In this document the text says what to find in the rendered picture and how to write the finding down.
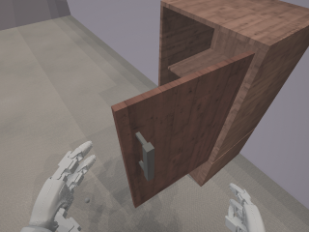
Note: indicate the robot left hand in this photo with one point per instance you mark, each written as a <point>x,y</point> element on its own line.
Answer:
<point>59,189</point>

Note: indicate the robot right hand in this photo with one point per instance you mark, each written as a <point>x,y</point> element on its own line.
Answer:
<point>248,217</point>

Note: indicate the handle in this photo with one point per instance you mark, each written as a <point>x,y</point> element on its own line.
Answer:
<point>148,163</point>

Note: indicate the cupboard door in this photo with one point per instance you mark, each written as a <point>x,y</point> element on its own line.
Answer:
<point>182,119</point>

